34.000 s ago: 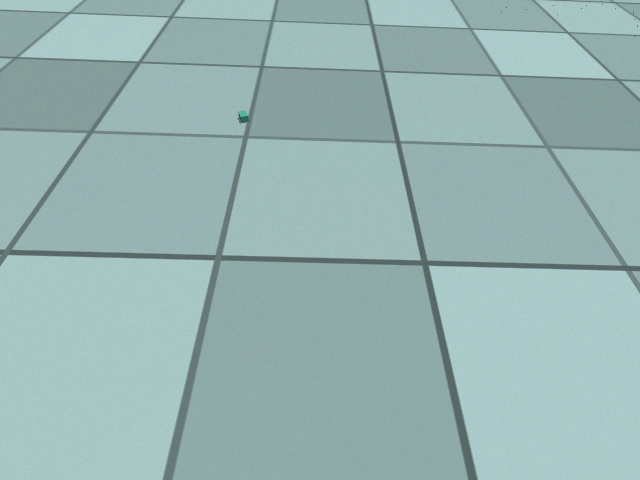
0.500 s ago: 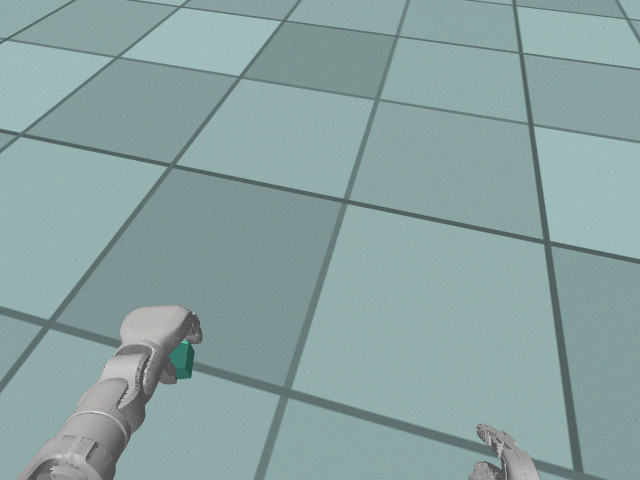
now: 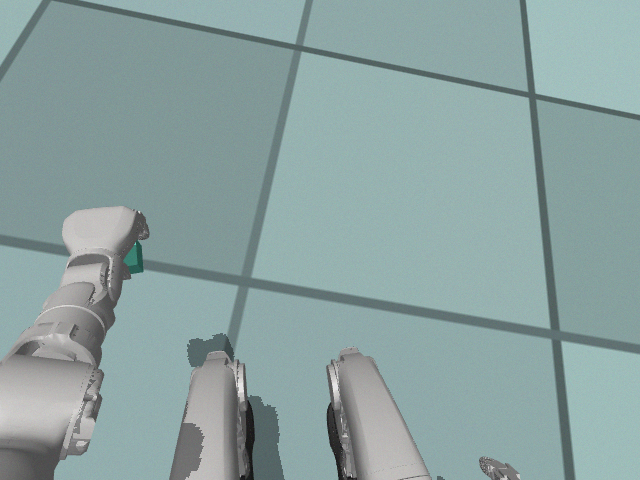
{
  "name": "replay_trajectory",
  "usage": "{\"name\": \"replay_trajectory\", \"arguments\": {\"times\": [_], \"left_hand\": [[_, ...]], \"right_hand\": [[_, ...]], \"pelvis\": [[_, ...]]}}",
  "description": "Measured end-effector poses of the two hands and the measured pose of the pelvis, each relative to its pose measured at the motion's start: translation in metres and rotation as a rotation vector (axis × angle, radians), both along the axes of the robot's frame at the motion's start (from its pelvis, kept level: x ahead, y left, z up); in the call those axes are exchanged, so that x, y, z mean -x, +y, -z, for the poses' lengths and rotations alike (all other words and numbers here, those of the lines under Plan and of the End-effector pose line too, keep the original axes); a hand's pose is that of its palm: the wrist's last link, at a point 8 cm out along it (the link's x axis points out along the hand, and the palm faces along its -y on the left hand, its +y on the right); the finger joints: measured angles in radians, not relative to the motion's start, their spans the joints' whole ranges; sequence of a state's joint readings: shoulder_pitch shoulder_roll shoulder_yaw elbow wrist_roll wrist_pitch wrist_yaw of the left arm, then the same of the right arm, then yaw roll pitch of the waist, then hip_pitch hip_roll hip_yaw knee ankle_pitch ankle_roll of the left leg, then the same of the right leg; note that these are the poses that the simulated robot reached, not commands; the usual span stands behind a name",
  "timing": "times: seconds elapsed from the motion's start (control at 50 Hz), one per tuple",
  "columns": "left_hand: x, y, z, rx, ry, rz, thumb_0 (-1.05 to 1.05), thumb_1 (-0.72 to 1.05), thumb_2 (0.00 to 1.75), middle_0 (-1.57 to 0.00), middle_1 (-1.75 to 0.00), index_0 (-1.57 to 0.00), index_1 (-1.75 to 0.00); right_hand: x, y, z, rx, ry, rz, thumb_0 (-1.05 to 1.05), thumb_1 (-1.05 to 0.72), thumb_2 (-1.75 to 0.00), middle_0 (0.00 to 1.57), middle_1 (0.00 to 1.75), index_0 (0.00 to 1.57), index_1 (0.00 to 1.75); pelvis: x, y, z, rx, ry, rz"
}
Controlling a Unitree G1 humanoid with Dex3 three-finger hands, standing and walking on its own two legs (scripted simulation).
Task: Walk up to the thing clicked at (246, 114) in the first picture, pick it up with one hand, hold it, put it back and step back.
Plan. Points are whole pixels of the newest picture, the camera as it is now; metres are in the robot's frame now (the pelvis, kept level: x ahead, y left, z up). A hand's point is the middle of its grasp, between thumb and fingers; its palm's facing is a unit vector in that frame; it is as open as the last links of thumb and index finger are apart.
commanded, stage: crouch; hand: left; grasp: from above
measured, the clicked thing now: (117, 258) +0.44 +0.26 -0.16
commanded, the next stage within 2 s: lower in 1.14 s
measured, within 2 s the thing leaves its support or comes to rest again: neither
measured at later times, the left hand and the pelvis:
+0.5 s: hand (141, 274) +0.45 +0.27 -0.30, palm faces -0.43 -0.04 -0.90, open 7.2 cm; pelvis -0.01 -0.01 -0.14, yaw -4 degrees
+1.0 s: hand (151, 278) +0.47 +0.27 -0.38, palm faces -0.44 -0.04 -0.90, open 7.1 cm; pelvis -0.02 -0.01 -0.21, yaw -7 degrees
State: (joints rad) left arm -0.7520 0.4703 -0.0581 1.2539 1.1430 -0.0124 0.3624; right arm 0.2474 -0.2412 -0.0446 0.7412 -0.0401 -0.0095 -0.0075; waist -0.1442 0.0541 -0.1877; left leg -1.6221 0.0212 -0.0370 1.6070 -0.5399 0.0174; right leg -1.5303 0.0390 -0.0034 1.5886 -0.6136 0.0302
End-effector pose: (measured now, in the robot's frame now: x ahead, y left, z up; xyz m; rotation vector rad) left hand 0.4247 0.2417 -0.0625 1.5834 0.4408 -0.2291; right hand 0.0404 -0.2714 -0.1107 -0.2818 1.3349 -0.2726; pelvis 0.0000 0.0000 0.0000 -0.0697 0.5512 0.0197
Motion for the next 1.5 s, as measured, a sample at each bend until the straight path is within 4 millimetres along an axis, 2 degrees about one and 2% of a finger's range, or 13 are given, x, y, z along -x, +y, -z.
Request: {"name": "replay_trajectory", "arguments": {"times": [0.12,0.24,0.32,0.4,0.58,0.9,1.06,1.32,1.5], "left_hand": [[-0.008,0.004,0.058,0.017,0.038,-0.011,0.0,0.44,0.05,-0.97,-0.2,-1.0,-0.15],[-0.013,0.012,0.113,0.039,0.047,-0.002,-0.01,0.43,0.05,-0.98,-0.19,-1.0,-0.15],[-0.017,0.018,0.142,0.045,0.038,-0.004,-0.01,0.44,0.04,-0.98,-0.19,-1.01,-0.14],[-0.024,0.022,0.163,0.047,0.022,-0.004,-0.01,0.43,0.04,-0.99,-0.18,-1.01,-0.14],[-0.038,0.025,0.196,0.05,0.024,-0.012,-0.01,0.43,0.03,-1.0,-0.17,-1.02,-0.13],[-0.045,0.029,0.247,0.054,0.029,-0.007,-0.01,0.44,0.01,-1.0,-0.17,-1.02,-0.12],[-0.048,0.029,0.265,0.048,0.028,-0.019,-0.01,0.44,0.0,-1.01,-0.16,-1.03,-0.11],[-0.054,0.033,0.288,0.046,0.045,-0.033,-0.01,0.44,0.0,-1.01,-0.14,-1.03,-0.1],[-0.054,0.036,0.315,0.064,0.06,-0.029,-0.01,0.44,0.02,-1.01,-0.15,-1.03,-0.11]], "right_hand": [[0.011,0.009,0.048,-0.028,0.028,-0.01,0.01,-0.88,-0.89,0.21,0.3,0.21,0.3],[0.005,0.006,0.086,-0.029,0.043,-0.058,0.01,-0.88,-0.89,0.21,0.3,0.21,0.3],[-0.003,0.0,0.105,-0.02,0.053,-0.099,0.01,-0.89,-0.89,0.21,0.3,0.21,0.3],[-0.01,-0.007,0.119,-0.005,0.057,-0.128,0.01,-0.89,-0.9,0.21,0.3,0.21,0.3],[-0.01,-0.012,0.139,0.005,0.076,-0.136,0.0,-0.9,-0.9,0.21,0.3,0.21,0.3],[0.03,-0.005,0.181,-0.032,0.167,-0.125,0.0,-0.9,-0.9,0.21,0.3,0.21,0.3],[0.04,-0.006,0.198,-0.031,0.181,-0.135,0.0,-0.9,-0.9,0.21,0.3,0.21,0.3],[0.034,-0.008,0.213,-0.029,0.198,-0.165,0.0,-0.9,-0.9,0.21,0.3,0.21,0.3],[0.023,-0.011,0.217,-0.014,0.205,-0.204,0.0,-0.9,-0.9,0.21,0.3,0.21,0.3]], "pelvis": [[0.008,-0.001,0.045,0.012,0.058,0.007],[0.01,-0.005,0.086,0.025,0.097,0.011],[0.01,-0.008,0.108,0.032,0.109,0.015],[0.01,-0.01,0.125,0.039,0.113,0.024],[0.009,-0.008,0.153,0.056,0.107,0.044],[0.017,-0.009,0.2,0.066,0.067,0.067],[0.02,-0.011,0.22,0.07,0.042,0.08],[0.016,-0.013,0.235,0.077,0.033,0.096],[0.012,-0.013,0.244,0.089,0.02,0.106]]}}
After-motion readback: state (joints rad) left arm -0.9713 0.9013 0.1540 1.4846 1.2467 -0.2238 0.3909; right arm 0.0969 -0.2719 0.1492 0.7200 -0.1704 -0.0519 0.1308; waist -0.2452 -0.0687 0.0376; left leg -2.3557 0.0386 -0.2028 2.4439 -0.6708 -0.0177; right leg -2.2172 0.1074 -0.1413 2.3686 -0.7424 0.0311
